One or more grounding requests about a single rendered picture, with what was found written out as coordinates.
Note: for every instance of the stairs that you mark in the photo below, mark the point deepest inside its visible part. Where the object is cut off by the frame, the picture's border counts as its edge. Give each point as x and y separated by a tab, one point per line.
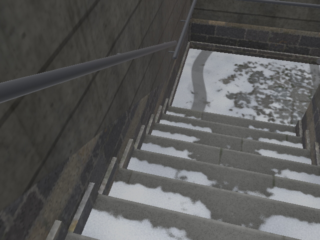
209	176

